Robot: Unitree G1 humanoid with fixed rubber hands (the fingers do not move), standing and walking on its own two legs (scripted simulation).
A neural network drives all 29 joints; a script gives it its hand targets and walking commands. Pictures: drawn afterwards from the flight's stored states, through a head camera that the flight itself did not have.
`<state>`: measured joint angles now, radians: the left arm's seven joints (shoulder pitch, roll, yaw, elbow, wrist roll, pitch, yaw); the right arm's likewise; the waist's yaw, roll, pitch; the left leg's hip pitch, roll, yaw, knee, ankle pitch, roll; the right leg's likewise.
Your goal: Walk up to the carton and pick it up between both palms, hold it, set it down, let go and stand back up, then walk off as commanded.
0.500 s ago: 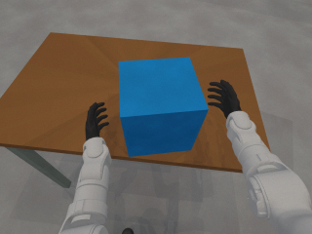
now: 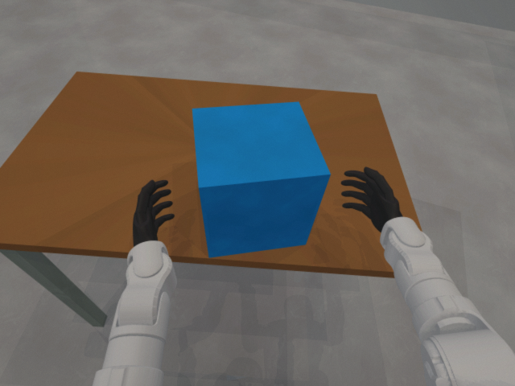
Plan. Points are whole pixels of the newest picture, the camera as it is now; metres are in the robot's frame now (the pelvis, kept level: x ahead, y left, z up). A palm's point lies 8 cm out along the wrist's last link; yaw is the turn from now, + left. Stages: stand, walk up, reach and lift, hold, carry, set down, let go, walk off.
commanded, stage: set down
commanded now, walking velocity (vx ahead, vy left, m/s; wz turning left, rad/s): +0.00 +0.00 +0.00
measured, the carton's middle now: (252, 181) +0.48 +0.06 +0.02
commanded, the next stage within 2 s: none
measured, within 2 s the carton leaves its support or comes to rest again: neither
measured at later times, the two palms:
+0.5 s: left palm (142, 268) +0.27 +0.20 +0.06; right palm (427, 258) +0.33 -0.22 +0.05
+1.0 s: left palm (143, 288) +0.23 +0.19 +0.06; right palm (455, 303) +0.26 -0.24 +0.05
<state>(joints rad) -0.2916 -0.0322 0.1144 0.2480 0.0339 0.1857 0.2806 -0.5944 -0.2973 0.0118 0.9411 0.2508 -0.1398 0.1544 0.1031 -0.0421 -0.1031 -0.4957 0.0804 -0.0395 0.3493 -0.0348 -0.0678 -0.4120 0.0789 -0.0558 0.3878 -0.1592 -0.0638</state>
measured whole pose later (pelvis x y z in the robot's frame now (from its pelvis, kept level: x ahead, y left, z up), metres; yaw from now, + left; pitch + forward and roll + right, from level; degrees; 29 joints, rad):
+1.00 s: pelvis +0.01 +0.00 +0.00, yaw +1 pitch -1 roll +0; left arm 0.19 -0.05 0.01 -0.19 0.03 0.36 0.30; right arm 0.00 -0.40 0.01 0.41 0.34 -0.04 0.22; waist -0.01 -0.04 -0.04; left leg -0.26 0.06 -0.04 0.35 -0.07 -0.06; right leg -0.17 0.06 -0.06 0.39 -0.20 -0.07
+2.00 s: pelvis +0.03 +0.01 +0.01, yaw +1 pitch -2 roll +0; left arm 0.31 0.05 0.01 0.07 0.03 0.18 0.19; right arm 0.25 -0.35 0.01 0.26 0.32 -0.04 0.16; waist 0.00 -0.04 0.03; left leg -0.21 0.03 -0.04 0.35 -0.11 -0.05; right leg -0.12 0.03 -0.06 0.39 -0.25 -0.06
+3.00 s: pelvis +0.05 +0.02 +0.01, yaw +2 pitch +0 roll +1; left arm 0.23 0.22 0.01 0.42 0.01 0.12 0.02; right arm 0.26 -0.19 0.01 0.54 0.12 -0.13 0.01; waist 0.01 -0.04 0.04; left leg -0.21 0.01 -0.04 0.35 -0.13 -0.04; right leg -0.11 0.01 -0.05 0.39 -0.27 -0.04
